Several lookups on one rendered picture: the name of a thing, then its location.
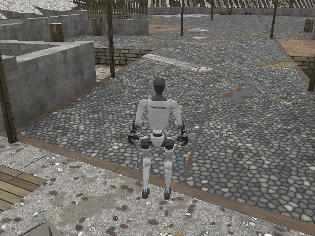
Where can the robot right forearm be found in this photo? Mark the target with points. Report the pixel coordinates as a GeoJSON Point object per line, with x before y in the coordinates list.
{"type": "Point", "coordinates": [183, 129]}

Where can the robot left forearm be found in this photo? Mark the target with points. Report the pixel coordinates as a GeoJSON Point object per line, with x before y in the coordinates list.
{"type": "Point", "coordinates": [133, 128]}

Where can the robot right upper arm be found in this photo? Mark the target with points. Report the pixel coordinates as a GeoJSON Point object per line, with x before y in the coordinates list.
{"type": "Point", "coordinates": [176, 112]}

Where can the left robot hand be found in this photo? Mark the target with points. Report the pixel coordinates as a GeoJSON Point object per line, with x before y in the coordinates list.
{"type": "Point", "coordinates": [132, 137]}

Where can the robot left upper arm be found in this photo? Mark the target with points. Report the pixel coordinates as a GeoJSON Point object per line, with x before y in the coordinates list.
{"type": "Point", "coordinates": [140, 110]}

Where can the right robot shin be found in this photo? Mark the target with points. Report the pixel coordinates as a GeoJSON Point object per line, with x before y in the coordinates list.
{"type": "Point", "coordinates": [168, 175]}

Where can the humanoid robot head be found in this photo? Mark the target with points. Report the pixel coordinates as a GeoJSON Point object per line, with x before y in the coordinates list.
{"type": "Point", "coordinates": [159, 85]}

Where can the right robot hand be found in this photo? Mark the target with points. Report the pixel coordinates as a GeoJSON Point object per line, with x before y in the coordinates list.
{"type": "Point", "coordinates": [185, 139]}

